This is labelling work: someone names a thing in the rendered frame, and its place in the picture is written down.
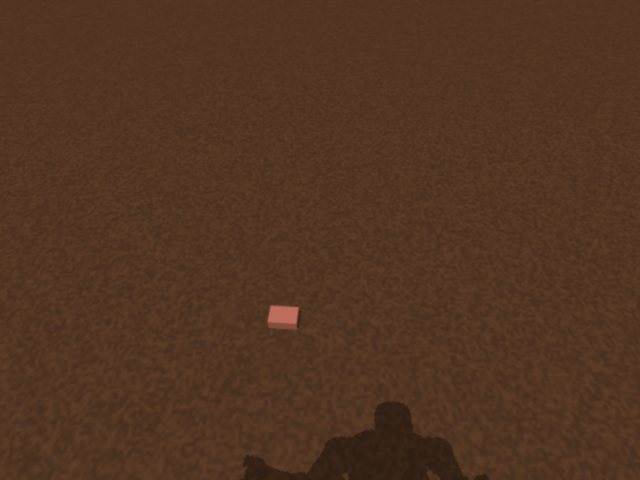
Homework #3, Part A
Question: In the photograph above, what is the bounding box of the small box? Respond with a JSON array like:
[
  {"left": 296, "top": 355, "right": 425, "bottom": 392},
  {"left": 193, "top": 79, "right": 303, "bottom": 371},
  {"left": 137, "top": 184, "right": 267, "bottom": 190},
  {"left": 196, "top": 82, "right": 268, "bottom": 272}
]
[{"left": 268, "top": 305, "right": 299, "bottom": 330}]

